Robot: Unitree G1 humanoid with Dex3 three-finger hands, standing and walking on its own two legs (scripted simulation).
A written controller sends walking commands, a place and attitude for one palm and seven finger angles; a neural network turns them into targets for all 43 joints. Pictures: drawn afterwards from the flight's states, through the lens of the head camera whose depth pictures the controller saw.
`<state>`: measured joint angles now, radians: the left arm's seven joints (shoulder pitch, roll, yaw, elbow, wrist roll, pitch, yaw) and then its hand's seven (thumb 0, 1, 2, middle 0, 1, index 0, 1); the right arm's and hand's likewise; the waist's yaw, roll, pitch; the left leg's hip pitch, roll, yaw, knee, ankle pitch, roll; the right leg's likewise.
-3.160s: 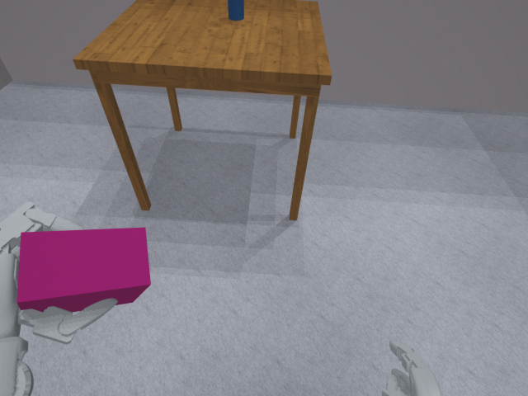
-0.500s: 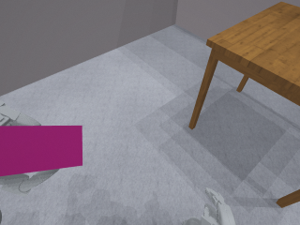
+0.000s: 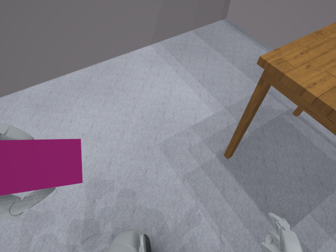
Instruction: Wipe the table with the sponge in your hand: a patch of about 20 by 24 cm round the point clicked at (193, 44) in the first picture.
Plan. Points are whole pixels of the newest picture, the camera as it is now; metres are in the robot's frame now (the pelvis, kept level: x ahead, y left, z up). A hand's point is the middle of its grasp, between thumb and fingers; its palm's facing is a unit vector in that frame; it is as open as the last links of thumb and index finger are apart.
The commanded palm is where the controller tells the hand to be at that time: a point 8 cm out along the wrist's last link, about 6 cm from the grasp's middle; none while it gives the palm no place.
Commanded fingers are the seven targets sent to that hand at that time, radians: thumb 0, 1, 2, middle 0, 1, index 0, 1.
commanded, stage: walk to a spot facing it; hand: left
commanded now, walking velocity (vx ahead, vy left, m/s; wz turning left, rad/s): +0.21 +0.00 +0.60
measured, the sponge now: (45, 165) +0.23 +0.20 +0.17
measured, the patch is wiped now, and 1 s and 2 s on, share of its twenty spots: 0.00 0.00 0.00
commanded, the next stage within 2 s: turn to face it in 0.14 s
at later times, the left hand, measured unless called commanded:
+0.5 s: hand (29, 146) +0.26 +0.24 +0.17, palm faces +0.65 -0.65 -0.39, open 10.4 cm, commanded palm +0.23 +0.25 +0.18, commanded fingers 0.00 0.10 1.30 -1.20 -1.60 -1.20 -1.60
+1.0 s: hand (90, 106) +0.35 +0.16 +0.17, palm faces +0.28 -0.87 -0.42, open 10.4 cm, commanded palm +0.30 +0.20 +0.18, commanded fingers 0.00 0.10 1.30 -1.20 -1.60 -1.20 -1.60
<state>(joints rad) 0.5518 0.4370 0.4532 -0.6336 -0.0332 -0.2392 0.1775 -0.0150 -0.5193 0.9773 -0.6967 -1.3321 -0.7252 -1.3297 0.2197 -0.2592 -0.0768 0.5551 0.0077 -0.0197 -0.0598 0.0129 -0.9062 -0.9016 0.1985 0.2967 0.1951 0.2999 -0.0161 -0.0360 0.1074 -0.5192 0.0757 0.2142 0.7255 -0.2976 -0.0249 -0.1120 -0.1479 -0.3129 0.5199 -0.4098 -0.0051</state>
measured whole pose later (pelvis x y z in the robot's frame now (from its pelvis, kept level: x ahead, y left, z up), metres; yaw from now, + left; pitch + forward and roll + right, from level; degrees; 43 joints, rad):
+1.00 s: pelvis +0.10 -0.05 +0.00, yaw -10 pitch -1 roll -2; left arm 0.46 0.37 0.38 -0.53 -0.01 -0.19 0.14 -0.02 -0.52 0.98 -0.69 -1.34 -0.72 -1.34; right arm 0.24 -0.18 0.00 0.56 0.01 -0.01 0.00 0.01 -0.90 -0.90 0.20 0.30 0.20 0.30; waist 0.03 0.01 0.07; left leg -0.21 0.14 0.20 0.53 -0.30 0.00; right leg -0.46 -0.01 -0.07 0.96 -0.39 0.05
